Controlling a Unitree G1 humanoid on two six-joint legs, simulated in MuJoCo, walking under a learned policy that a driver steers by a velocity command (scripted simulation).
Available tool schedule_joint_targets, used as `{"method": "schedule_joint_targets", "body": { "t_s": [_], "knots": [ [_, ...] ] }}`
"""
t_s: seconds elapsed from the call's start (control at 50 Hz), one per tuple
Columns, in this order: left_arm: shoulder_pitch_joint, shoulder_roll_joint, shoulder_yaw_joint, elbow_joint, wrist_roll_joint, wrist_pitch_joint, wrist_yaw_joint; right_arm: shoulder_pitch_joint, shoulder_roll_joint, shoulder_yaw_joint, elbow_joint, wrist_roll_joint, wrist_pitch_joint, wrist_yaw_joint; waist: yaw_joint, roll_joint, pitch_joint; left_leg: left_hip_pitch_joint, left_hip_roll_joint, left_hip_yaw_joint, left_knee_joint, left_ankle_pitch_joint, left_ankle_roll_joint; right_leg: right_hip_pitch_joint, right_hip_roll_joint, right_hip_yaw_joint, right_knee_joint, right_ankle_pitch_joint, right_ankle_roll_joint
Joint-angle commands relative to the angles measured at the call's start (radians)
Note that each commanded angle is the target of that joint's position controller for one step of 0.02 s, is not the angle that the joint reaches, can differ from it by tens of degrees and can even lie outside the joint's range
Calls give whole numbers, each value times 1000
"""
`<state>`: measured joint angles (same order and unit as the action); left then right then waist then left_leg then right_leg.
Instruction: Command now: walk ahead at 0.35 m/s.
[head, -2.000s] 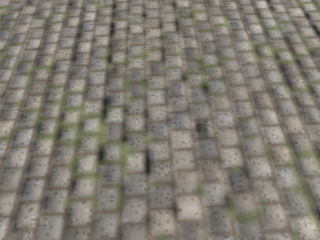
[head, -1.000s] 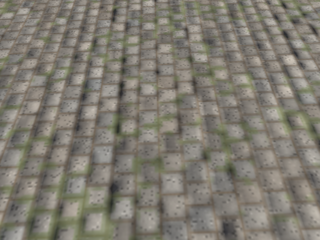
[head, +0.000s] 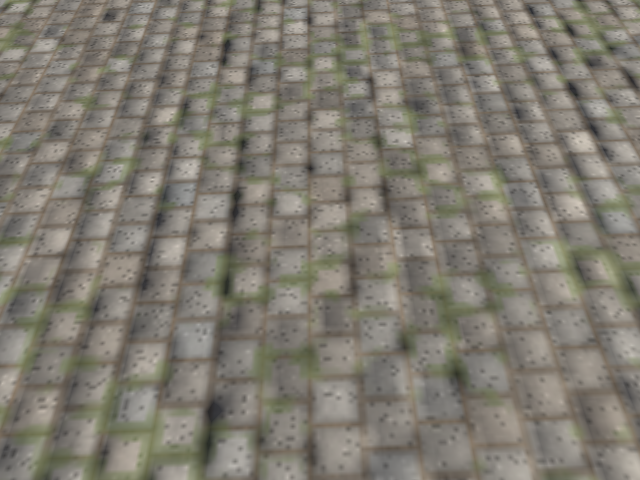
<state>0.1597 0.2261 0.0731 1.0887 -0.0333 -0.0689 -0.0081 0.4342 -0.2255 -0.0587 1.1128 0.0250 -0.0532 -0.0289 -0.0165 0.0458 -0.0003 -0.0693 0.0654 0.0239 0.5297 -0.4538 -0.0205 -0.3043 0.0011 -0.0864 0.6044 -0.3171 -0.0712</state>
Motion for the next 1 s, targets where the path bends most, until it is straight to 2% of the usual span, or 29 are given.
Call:
{"method": "schedule_joint_targets", "body": {
  "t_s": [0.02, 0.04, 0.06, 0.08, 0.1, 0.12, 0.14, 0.18, 0.22, 0.28, 0.36, 0.42, 0.46, 0.48, 0.5, 0.52, 0.54, 0.56, 0.58, 0.6, 0.62, 0.64, 0.66, 0.68, 0.72, 0.78, 0.86, 0.94, 1.0],
  "knots": [
    [337, 230, 67, 54, 3, -14, 1, -115, -55, 2, -117, -5, -32, 5, 173, -295, -13, -558, -62, 74, 417, 229, 34, 497, -243, 485, -288, -59, -156],
    [385, 195, 43, 65, 18, -28, -10, -152, -45, 3, -144, 3, -48, 3, 172, -322, -73, -672, -104, -54, 683, -92, 34, 523, -390, 819, -430, -104, -249],
    [283, 145, 17, 39, 22, -42, -8, -175, -67, -5, -158, 29, -60, 12, 116, -208, 3, -764, -36, -122, 802, -53, 70, 464, -405, 754, -414, -142, -231],
    [204, 105, 2, 10, 24, -49, -12, -185, -74, -6, -159, 33, -64, 19, 84, -147, 39, -773, 13, -114, 810, 44, 99, 401, -360, 618, -413, -130, -190],
    [154, 93, -9, -7, 26, -51, -17, -192, -76, -12, -155, 25, -67, 19, 59, -101, 74, -766, 49, -100, 753, 138, 111, 338, -320, 507, -432, -70, -159],
    [131, 79, -18, -17, 30, -51, -18, -195, -90, -23, -154, 12, -62, 17, 39, -98, 85, -718, 77, -95, 684, 198, 113, 285, -280, 413, -445, 24, -129],
    [139, 67, -25, -15, 34, -45, -16, -184, -91, -28, -150, 8, -54, 20, 28, -113, 82, -671, 84, -82, 639, 231, 106, 253, -245, 340, -456, 93, -112],
    [194, 83, -27, -5, 37, -39, -3, -207, -73, -30, -156, 3, -39, 25, 29, -110, 84, -663, 81, -48, 565, 278, 77, 245, -221, 261, -473, 230, -115],
    [224, 113, -24, -5, 39, -36, 12, -291, -57, -26, -192, -4, -33, 26, 38, -92, 100, -701, 78, -36, 451, 337, 49, 247, -223, 227, -488, 311, -126],
    [240, 128, -22, -19, 38, -29, 25, -429, -37, -11, -241, -3, -34, 35, 65, -102, 119, -660, 50, -8, 230, 457, 33, 218, -202, 167, -511, 324, -116],
    [308, 132, -13, -7, 23, -23, 28, -547, -43, 0, -281, 4, -39, 58, 92, -105, 151, -624, 19, 13, 83, 507, 49, 277, -227, 130, -511, 324, -114],
    [309, 143, -2, -5, 17, -12, 29, -571, -67, -2, -306, 7, -48, 76, 67, -117, 141, -596, 4, 9, 17, 448, 89, 381, -267, 115, -446, 444, -96],
    [278, 171, 9, -17, 21, -4, 29, -472, -119, -25, -291, 6, -51, 77, -3, -159, 51, -419, -53, 45, 13, 388, 123, 418, -270, 95, -310, 779, -73],
    [258, 169, 8, -24, 24, 4, 29, -320, -157, -48, -248, 6, -49, 73, -84, -167, -38, -225, -91, 70, 12, 379, 149, 389, -236, 62, -133, 919, -50],
    [247, 151, -2, -39, 31, 7, 28, -134, -207, -71, -197, 4, -45, 64, -161, -151, -153, 68, -35, 1, 41, 375, 188, 220, -191, 38, 117, 817, -16],
    [357, 34, -32, -59, 33, -7, 16, 11, -304, -92, -165, -25, -40, 57, -119, 81, -331, 458, 240, -461, -17, 168, 335, -168, -32, 21, 535, 356, 47],
    [348, 13, -43, -50, 15, -39, 8, 13, -259, -71, -159, -22, -38, 60, -110, 188, -427, 506, 341, -820, -238, 57, 384, -312, 63, 173, 747, -223, 49],
    [247, 96, -18, -83, -14, -60, 3, -82, -199, -51, -168, -11, -45, 62, -99, 148, -273, 389, 302, -704, -261, 25, 324, -420, -4, 214, 825, -195, 26],
    [165, 124, -14, -110, -23, -70, 7, -175, -151, -36, -192, -11, -50, 61, -74, 75, -157, 223, 268, -537, -272, 96, 286, -431, -62, 178, 807, -113, 8],
    [131, 123, -7, -116, -11, -68, 17, -251, -121, -26, -200, -22, -57, 65, -33, -4, -82, 50, 232, -417, -303, 194, 263, -382, -111, 160, 731, -26, 5],
    [144, 119, 3, -111, 4, -53, 25, -291, -88, -15, -202, -33, -65, 70, 9, 2, -53, -62, 190, -330, -329, 260, 241, -310, -148, 166, 667, 22, -1],
    [177, 94, 3, -105, 7, -36, 27, -299, -75, -11, -194, -37, -67, 73, 35, 25, -42, -127, 171, -283, -356, 274, 241, -258, -161, 169, 634, 41, -2],
    [192, 72, 1, -102, 9, -23, 29, -283, -80, -11, -185, -35, -67, 72, 45, 29, -30, -164, 162, -254, -380, 286, 250, -240, -168, 164, 602, 43, 1],
    [183, 66, 1, -109, 11, -13, 30, -263, -93, -13, -175, -33, -68, 67, 50, 27, -9, -191, 156, -225, -402, 302, 259, -250, -173, 155, 567, 57, 9],
    [101, 86, 8, -142, 19, -7, 34, -223, -131, -19, -164, -33, -68, 50, 43, 9, 29, -185, 156, -196, -434, 329, 270, -333, -182, 151, 467, 144, 33],
    [-11, 88, 11, -181, 29, -12, 27, -159, -144, -20, -152, -29, -61, 29, 15, -2, 49, -122, 144, -152, -441, 386, 253, -413, -173, 141, 278, 315, 59],
    [-154, 64, -2, -219, 21, -22, 9, -85, -156, -21, -136, -17, -54, 19, -32, 2, 69, -74, 119, -82, -439, 407, 222, -367, -123, 90, 54, 451, 64],
    [-255, 67, -13, -261, 12, -30, -15, -14, -164, -28, -105, -10, -36, 17, -62, 3, 98, 71, 168, -78, -381, 437, 218, -398, -101, 86, -52, 391, 48],
    [-235, 100, -6, -275, 9, -39, -30, -23, -182, -39, -101, -7, -20, 13, -25, 29, 76, 154, 208, -88, -300, 580, 194, -333, -76, 77, -98, 275, 10]
  ]
}}
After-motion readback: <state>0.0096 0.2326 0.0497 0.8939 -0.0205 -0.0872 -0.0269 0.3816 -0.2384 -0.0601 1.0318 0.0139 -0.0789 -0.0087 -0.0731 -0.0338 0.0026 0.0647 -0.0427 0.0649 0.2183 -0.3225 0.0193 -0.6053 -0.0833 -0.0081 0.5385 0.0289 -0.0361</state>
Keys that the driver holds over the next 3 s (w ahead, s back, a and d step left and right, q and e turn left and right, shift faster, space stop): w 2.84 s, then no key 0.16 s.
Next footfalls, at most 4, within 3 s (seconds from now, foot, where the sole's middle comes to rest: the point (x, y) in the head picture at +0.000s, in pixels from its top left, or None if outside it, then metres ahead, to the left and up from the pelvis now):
0.50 left None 0.43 0.14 -0.76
1.06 right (389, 383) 0.74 -0.11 -0.76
1.60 left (286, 279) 1.06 0.14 -0.76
2.16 right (368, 193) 1.38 -0.10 -0.76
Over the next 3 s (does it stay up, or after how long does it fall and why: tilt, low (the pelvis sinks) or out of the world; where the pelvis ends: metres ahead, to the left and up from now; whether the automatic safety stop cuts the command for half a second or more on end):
stays up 1.65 0.06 0.02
